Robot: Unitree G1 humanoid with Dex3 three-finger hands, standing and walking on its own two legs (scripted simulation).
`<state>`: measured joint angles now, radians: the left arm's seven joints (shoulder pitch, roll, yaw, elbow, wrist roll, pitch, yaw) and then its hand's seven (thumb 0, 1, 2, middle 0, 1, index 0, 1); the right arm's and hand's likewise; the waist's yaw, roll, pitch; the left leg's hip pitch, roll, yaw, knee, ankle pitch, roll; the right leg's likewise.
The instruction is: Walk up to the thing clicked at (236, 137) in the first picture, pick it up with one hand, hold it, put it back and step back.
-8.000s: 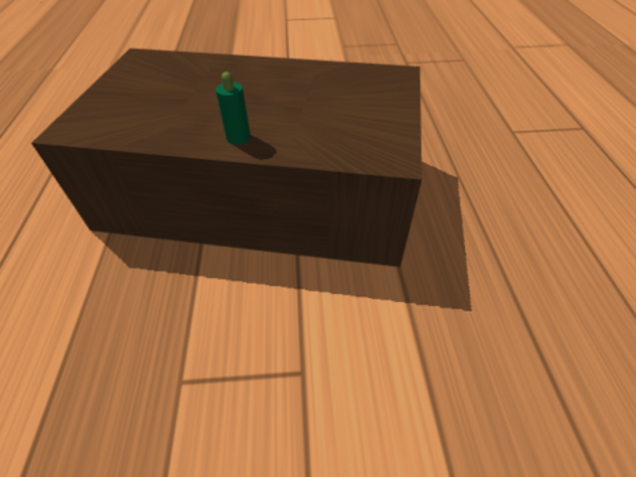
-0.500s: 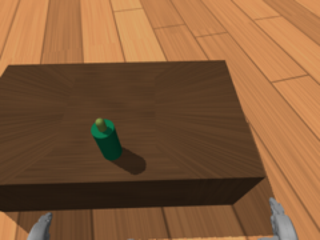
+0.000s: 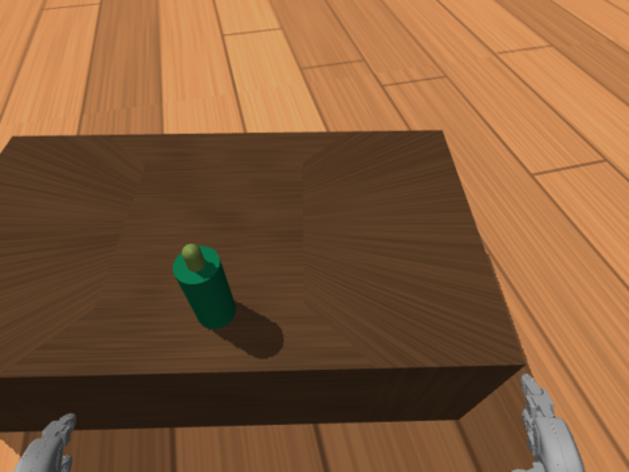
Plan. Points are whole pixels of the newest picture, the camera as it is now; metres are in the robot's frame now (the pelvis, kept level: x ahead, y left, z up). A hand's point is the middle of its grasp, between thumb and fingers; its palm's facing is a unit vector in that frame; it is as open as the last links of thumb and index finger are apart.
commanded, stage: go down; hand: left
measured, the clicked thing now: (204, 283) +0.48 +0.22 -0.17
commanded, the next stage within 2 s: approach in 1.84 s
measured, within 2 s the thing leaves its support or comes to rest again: neither
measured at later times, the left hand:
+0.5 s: hand (55, 428) +0.21 +0.33 -0.04, palm faces +0.19 -0.94 -0.30, open 17.6 cm
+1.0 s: hand (23, 350) +0.29 +0.37 +0.00, palm faces +0.20 -0.97 -0.17, open 17.5 cm
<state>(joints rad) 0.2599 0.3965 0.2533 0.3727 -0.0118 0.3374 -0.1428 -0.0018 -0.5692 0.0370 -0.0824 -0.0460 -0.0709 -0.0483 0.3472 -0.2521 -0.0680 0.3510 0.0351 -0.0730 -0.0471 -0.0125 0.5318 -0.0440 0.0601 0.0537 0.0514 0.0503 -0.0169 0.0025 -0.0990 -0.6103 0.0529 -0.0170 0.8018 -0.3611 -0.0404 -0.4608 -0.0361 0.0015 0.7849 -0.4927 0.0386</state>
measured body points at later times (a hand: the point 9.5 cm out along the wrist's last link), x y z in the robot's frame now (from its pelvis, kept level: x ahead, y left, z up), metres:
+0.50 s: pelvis -0.02 +0.00 -0.02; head +0.02 +0.01 +0.43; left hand +0.19 +0.38 -0.02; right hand +0.13 -0.26 -0.05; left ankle +0.02 +0.14 -0.70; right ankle -0.06 -0.14 -0.70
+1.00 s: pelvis -0.03 +0.01 -0.02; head +0.03 +0.04 +0.43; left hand +0.27 +0.42 +0.02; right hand +0.12 -0.25 -0.05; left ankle +0.02 +0.14 -0.70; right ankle -0.06 -0.14 -0.70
